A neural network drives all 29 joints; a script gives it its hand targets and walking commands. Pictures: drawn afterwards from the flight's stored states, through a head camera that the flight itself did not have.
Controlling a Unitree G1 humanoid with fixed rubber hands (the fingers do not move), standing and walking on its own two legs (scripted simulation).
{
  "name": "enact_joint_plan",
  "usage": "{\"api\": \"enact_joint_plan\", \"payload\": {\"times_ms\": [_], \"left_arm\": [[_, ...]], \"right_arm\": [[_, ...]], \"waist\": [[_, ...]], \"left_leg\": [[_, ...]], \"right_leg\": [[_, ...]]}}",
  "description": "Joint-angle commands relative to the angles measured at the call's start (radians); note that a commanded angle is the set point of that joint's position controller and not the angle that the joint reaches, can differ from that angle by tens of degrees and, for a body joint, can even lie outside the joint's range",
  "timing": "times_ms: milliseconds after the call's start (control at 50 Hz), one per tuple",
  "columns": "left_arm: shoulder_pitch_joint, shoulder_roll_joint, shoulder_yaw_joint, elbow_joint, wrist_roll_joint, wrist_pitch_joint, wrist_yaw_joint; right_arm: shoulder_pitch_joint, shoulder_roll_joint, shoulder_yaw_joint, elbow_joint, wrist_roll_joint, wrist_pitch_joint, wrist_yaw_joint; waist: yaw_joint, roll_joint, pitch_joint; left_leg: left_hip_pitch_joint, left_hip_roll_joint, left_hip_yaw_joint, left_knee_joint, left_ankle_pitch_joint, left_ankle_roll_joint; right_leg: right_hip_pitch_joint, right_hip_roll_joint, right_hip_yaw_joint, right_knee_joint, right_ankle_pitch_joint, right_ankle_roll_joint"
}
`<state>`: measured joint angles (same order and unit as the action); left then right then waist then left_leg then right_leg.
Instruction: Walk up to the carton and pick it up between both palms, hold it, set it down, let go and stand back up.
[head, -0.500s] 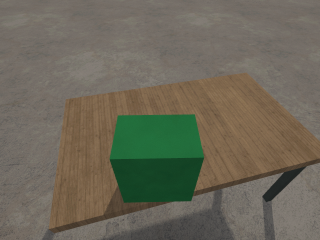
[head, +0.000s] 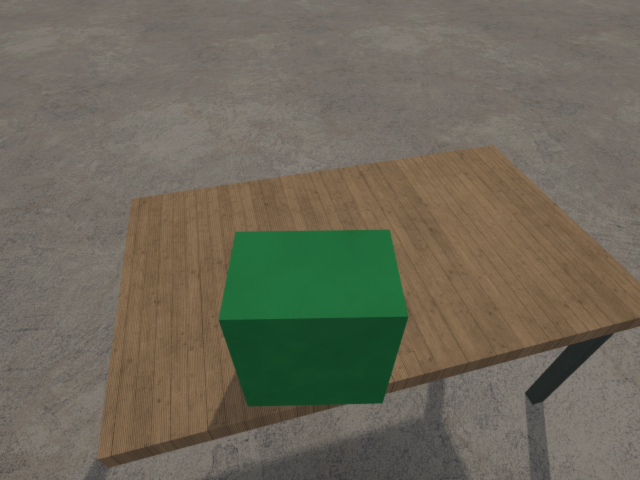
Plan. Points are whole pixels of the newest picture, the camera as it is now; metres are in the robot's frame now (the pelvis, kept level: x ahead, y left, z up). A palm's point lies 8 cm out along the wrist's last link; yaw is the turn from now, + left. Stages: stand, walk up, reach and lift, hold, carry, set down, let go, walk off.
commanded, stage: stand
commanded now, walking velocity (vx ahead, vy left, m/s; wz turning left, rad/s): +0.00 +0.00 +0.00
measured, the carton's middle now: (314, 323) +0.40 +0.03 -0.08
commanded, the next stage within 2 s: none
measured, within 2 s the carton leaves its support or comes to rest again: neither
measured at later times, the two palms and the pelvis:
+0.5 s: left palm out of the picture +0.07 +0.30 -0.11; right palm out of the picture +0.09 -0.28 -0.12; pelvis +0.00 +0.00 +0.00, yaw +0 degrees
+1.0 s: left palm out of the picture +0.07 +0.30 -0.11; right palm out of the picture +0.09 -0.28 -0.12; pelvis +0.00 +0.00 +0.00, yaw +0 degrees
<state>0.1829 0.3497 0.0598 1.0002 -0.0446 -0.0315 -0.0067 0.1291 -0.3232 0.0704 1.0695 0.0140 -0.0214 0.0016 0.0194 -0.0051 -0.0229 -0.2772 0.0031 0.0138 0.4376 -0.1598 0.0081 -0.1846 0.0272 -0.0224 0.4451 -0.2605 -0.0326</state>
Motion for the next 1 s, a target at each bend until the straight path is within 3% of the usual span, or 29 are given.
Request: {"api": "enact_joint_plan", "payload": {"times_ms": [0, 20, 100, 120, 140, 160, 200, 220, 280, 380, 400, 420, 480, 540, 580, 600, 620, 660, 700, 720, 780, 800, 820, 840, 860, 900, 940, 960, 980], "left_arm": [[-0.008, 0.193, 0.006, 0.026, 0.069, -0.017, 0.012], [-0.035, 0.197, 0.006, 0.020, 0.070, -0.019, 0.015], [-0.044, 0.204, 0.011, 0.001, 0.069, -0.028, 0.010], [-0.027, 0.206, 0.011, 0.018, 0.072, -0.026, 0.012], [-0.025, 0.223, 0.014, 0.018, 0.069, -0.021, 0.014], [-0.011, 0.204, 0.015, 0.020, 0.069, -0.022, 0.012], [-0.052, 0.210, 0.009, 0.021, 0.074, -0.022, 0.016], [-0.062, 0.200, 0.008, 0.006, 0.071, -0.021, 0.013], [-0.015, 0.205, 0.015, 0.024, 0.072, -0.020, 0.010], [-0.038, 0.204, 0.010, 0.014, 0.071, -0.018, 0.010], [-0.009, 0.193, 0.010, 0.018, 0.068, -0.025, 0.011], [-0.026, 0.221, 0.020, 0.019, 0.073, -0.025, 0.012], [-0.035, 0.205, 0.016, 0.016, 0.069, -0.017, 0.014], [-0.006, 0.210, 0.012, 0.026, 0.064, -0.025, 0.013], [-0.028, 0.195, 0.008, 0.025, 0.071, -0.023, 0.010], [-0.010, 0.202, 0.014, 0.031, 0.065, -0.019, 0.009], [-0.014, 0.208, 0.014, 0.027, 0.067, -0.019, 0.013], [-0.011, 0.219, 0.017, 0.032, 0.071, -0.018, 0.011], [-0.021, 0.204, 0.011, 0.029, 0.065, -0.020, 0.014], [-0.043, 0.203, 0.008, 0.015, 0.070, -0.023, 0.013], [-0.014, 0.186, 0.004, 0.031, 0.072, -0.016, 0.016], [-0.030, 0.203, 0.010, 0.025, 0.075, -0.025, 0.017], [-0.034, 0.197, 0.011, 0.024, 0.066, -0.021, 0.014], [-0.028, 0.228, 0.020, 0.033, 0.072, -0.020, 0.014], [-0.044, 0.207, 0.010, 0.028, 0.077, -0.020, 0.014], [-0.043, 0.197, 0.010, 0.026, 0.075, -0.014, 0.010], [-0.051, 0.211, 0.011, 0.012, 0.075, -0.017, 0.013], [-0.044, 0.221, 0.014, 0.027, 0.075, -0.019, 0.012], [-0.043, 0.226, 0.020, 0.025, 0.076, -0.021, 0.016]], "right_arm": [[-0.028, -0.234, -0.072, -0.039, -0.022, -0.022, -0.004], [-0.027, -0.257, -0.080, -0.036, -0.021, -0.024, -0.004], [-0.044, -0.239, -0.080, -0.036, -0.026, -0.019, -0.010], [-0.056, -0.216, -0.074, -0.034, -0.022, -0.023, -0.011], [-0.073, -0.220, -0.072, -0.045, -0.025, -0.020, -0.010], [-0.064, -0.248, -0.079, -0.044, -0.026, -0.022, -0.013], [-0.044, -0.218, -0.071, -0.039, -0.021, -0.025, -0.006], [-0.072, -0.221, -0.069, -0.046, -0.029, -0.022, -0.006], [-0.061, -0.245, -0.084, -0.045, -0.033, -0.021, -0.009], [-0.043, -0.215, -0.074, -0.039, -0.022, -0.020, -0.007], [-0.058, -0.230, -0.079, -0.038, -0.023, -0.023, -0.008], [-0.044, -0.238, -0.085, -0.044, -0.022, -0.019, -0.009], [-0.020, -0.236, -0.075, -0.032, -0.023, -0.018, -0.004], [-0.050, -0.235, -0.081, -0.046, -0.023, -0.016, -0.015], [-0.050, -0.241, -0.076, -0.041, -0.026, -0.021, -0.012], [-0.054, -0.230, -0.077, -0.038, -0.023, -0.022, -0.011], [-0.052, -0.228, -0.076, -0.036, -0.027, -0.019, -0.012], [-0.009, -0.225, -0.075, -0.032, -0.021, -0.024, -0.008], [-0.025, -0.237, -0.079, -0.031, -0.022, -0.019, -0.012], [-0.018, -0.216, -0.071, -0.035, -0.023, -0.022, -0.008], [-0.097, -0.251, -0.086, -0.057, -0.027, -0.019, -0.010], [-0.056, -0.205, -0.070, -0.051, -0.020, -0.014, -0.009], [-0.055, -0.246, -0.079, -0.039, -0.025, -0.017, -0.015], [-0.044, -0.222, -0.074, -0.043, -0.024, -0.015, -0.013], [-0.069, -0.220, -0.070, -0.045, -0.026, -0.018, -0.012], [-0.040, -0.225, -0.074, -0.029, -0.023, -0.020, -0.007], [-0.049, -0.244, -0.077, -0.034, -0.024, -0.018, -0.009], [-0.060, -0.214, -0.068, -0.043, -0.020, -0.020, -0.011], [-0.070, -0.242, -0.086, -0.040, -0.028, -0.020, -0.008]], "waist": [[-0.026, 0.068, -0.023], [-0.034, 0.041, -0.020], [-0.013, 0.061, -0.053], [-0.028, 0.013, -0.035], [-0.006, 0.046, -0.028], [-0.015, 0.068, -0.034], [-0.033, 0.021, -0.016], [-0.013, 0.017, -0.047], [-0.011, 0.060, -0.034], [-0.025, 0.031, 0.007], [-0.006, 0.064, 0.007], [-0.029, 0.056, -0.024], [-0.025, 0.020, -0.014], [-0.020, 0.080, -0.032], [-0.012, 0.019, -0.019], [0.001, 0.032, -0.066], [-0.018, 0.058, -0.016], [-0.038, 0.037, -0.036], [-0.031, 0.055, -0.016], [-0.035, 0.009, -0.043], [-0.009, 0.072, -0.014], [-0.036, 0.041, -0.035], [-0.012, 0.025, -0.020], [-0.029, 0.054, -0.003], [-0.022, 0.061, 0.017], [-0.030, 0.012, -0.015], [-0.015, 0.041, -0.014], [-0.033, 0.054, -0.016], [-0.012, 0.049, -0.022]], "left_leg": [[0.097, 0.118, -0.148, -0.098, 0.004, 0.025], [0.090, 0.111, -0.140, -0.095, 0.017, 0.017], [0.102, 0.113, -0.132, -0.084, 0.073, 0.028], [0.105, 0.120, -0.139, -0.099, 0.061, 0.034], [0.092, 0.113, -0.138, -0.103, 0.053, 0.036], [0.110, 0.119, -0.143, -0.092, 0.063, 0.031], [0.115, 0.123, -0.139, -0.087, 0.054, 0.031], [0.099, 0.119, -0.134, -0.087, 0.063, 0.029], [0.121, 0.116, -0.138, -0.099, -0.010, 0.033], [0.100, 0.114, -0.140, -0.105, 0.019, 0.023], [0.093, 0.115, -0.134, -0.091, 0.039, 0.030], [0.110, 0.107, -0.129, -0.088, 0.033, 0.024], [0.101, 0.110, -0.142, -0.094, 0.051, 0.029], [0.105, 0.120, -0.141, -0.105, 0.052, 0.030], [0.089, 0.111, -0.135, -0.094, 0.073, 0.031], [0.115, 0.113, -0.136, -0.090, 0.064, 0.037], [0.116, 0.111, -0.128, -0.091, 0.071, 0.027], [0.127, 0.114, -0.141, -0.088, 0.048, 0.023], [0.094, 0.121, -0.144, -0.096, 0.055, 0.036], [0.102, 0.116, -0.149, -0.098, 0.047, 0.029], [0.096, 0.121, -0.145, -0.099, 0.021, 0.032], [0.100, 0.119, -0.144, -0.106, 0.055, 0.029], [0.090, 0.115, -0.140, -0.092, 0.051, 0.031], [0.101, 0.101, -0.122, -0.094, 0.024, 0.030], [0.087, 0.113, -0.141, -0.095, 0.032, 0.021], [0.088, 0.115, -0.150, -0.100, -0.010, 0.031], [0.094, 0.111, -0.139, -0.095, 0.008, 0.028], [0.100, 0.113, -0.141, -0.094, 0.031, 0.029], [0.103, 0.113, -0.135, -0.085, 0.039, 0.027]], "right_leg": [[0.024, -0.154, 0.139, -0.174, 0.073, -0.010], [0.021, -0.161, 0.137, -0.178, 0.031, -0.006], [0.044, -0.156, 0.138, -0.176, 0.103, 0.001], [0.040, -0.166, 0.137, -0.169, 0.142, -0.003], [0.044, -0.167, 0.146, -0.170, 0.106, 0.000], [0.033, -0.169, 0.152, -0.183, 0.104, -0.007], [0.011, -0.163, 0.148, -0.184, 0.108, -0.005], [0.042, -0.168, 0.144, -0.187, 0.077, -0.001], [0.020, -0.152, 0.147, -0.182, 0.054, -0.005], [-0.008, -0.153, 0.141, -0.185, 0.052, 0.000], [0.005, -0.165, 0.151, -0.183, 0.076, -0.005], [0.019, -0.164, 0.145, -0.181, 0.073, -0.003], [0.028, -0.152, 0.130, -0.174, 0.099, -0.001], [0.039, -0.160, 0.151, -0.170, 0.100, 0.000], [0.037, -0.159, 0.131, -0.164, 0.095, -0.001], [0.060, -0.160, 0.130, -0.167, 0.100, 0.005], [0.010, -0.166, 0.148, -0.179, 0.090, 0.000], [0.028, -0.160, 0.141, -0.168, 0.104, -0.002], [0.029, -0.177, 0.145, -0.186, 0.084, 0.002], [0.056, -0.167, 0.138, -0.184, 0.081, 0.000], [0.023, -0.160, 0.140, -0.179, 0.087, -0.007], [0.034, -0.165, 0.128, -0.172, 0.101, 0.000], [0.023, -0.171, 0.143, -0.190, 0.081, -0.001], [0.015, -0.168, 0.143, -0.191, 0.055, 0.000], [-0.001, -0.167, 0.138, -0.180, 0.056, -0.005], [0.016, -0.167, 0.136, -0.180, 0.009, -0.008], [0.015, -0.176, 0.148, -0.194, 0.027, -0.003], [0.010, -0.173, 0.149, -0.188, 0.054, -0.002], [0.013, -0.163, 0.145, -0.195, 0.056, -0.002]]}}
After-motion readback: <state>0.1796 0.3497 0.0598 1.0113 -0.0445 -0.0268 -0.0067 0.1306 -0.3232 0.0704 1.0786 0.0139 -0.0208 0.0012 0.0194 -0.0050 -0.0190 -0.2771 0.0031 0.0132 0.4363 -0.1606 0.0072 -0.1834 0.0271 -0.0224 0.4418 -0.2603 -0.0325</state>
